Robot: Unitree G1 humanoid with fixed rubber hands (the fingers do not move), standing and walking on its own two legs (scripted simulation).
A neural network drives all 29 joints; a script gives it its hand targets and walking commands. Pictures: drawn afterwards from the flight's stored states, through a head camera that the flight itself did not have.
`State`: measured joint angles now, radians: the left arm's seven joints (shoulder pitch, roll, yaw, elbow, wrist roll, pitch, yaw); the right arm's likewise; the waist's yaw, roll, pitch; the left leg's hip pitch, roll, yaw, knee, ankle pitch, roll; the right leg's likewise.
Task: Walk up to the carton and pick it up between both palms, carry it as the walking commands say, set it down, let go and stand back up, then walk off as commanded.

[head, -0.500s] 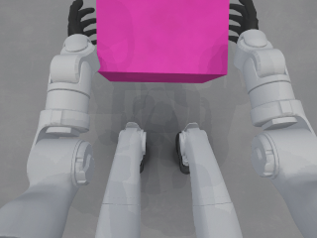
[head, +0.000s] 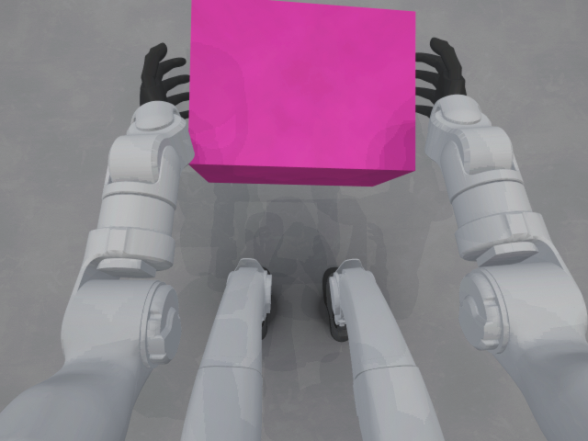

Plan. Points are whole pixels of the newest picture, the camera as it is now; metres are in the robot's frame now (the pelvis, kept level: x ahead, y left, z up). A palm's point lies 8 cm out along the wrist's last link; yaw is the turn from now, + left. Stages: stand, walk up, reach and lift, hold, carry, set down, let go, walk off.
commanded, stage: reach and lift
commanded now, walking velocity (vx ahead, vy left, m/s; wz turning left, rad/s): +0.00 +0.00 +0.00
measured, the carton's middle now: (298, 108) +0.51 +0.02 -0.10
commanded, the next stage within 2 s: none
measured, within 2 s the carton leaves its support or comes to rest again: neither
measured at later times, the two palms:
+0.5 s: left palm (139, 92) +0.46 +0.18 +0.05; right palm (488, 84) +0.47 -0.16 +0.05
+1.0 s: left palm (99, 70) +0.43 +0.18 +0.12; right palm (543, 62) +0.45 -0.16 +0.12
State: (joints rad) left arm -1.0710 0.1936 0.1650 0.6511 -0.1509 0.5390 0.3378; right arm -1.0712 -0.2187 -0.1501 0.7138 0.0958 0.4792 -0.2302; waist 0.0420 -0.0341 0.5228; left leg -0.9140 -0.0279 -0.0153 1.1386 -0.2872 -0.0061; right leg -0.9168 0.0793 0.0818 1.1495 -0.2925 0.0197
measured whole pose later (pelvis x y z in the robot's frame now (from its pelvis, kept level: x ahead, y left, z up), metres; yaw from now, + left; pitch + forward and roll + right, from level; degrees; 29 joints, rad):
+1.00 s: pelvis +0.03 +0.00 +0.08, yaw +0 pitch -7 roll +0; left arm -0.83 0.09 0.20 0.56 -0.07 0.64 0.34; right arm -0.83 -0.13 -0.19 0.66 0.04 0.56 -0.19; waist 0.04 -0.03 0.38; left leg -0.39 -0.01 -0.03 0.66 -0.14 -0.01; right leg -0.39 0.07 0.09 0.65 -0.14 0.01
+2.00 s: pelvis +0.15 +0.01 +0.11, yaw +0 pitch +5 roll +0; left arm -0.36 -0.14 0.26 0.50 0.18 0.66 0.24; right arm -0.32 0.04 -0.36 0.55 -0.17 0.63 -0.04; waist 0.01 -0.03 -0.27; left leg -0.31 -0.02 -0.03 0.41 -0.19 0.01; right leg -0.31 0.04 0.10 0.41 -0.19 0.01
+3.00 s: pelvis +0.14 +0.01 +0.11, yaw +0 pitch +3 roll +0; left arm -0.34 -0.13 0.29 0.50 0.18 0.65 0.21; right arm -0.30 0.07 -0.35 0.53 -0.17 0.64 -0.07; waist 0.01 -0.03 -0.27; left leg -0.30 -0.02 -0.03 0.41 -0.18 0.01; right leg -0.29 0.04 0.10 0.42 -0.18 0.01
